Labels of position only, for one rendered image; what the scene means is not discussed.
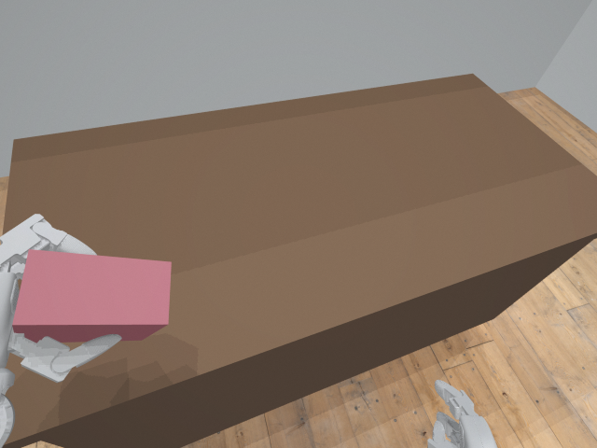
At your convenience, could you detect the table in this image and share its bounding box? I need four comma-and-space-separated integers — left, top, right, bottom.
2, 74, 597, 448

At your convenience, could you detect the sponge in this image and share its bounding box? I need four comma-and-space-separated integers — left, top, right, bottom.
12, 249, 172, 343

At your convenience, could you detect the right robot hand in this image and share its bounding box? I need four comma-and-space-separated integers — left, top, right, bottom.
427, 380, 497, 448

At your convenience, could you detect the left robot hand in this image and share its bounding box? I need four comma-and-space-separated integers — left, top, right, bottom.
0, 214, 122, 383

